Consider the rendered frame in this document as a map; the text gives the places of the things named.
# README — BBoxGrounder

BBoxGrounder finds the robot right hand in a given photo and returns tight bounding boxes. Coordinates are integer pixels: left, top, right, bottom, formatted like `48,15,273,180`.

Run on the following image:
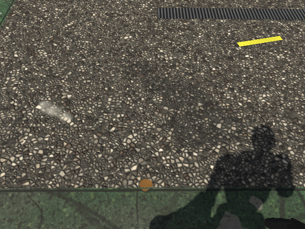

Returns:
264,218,305,229

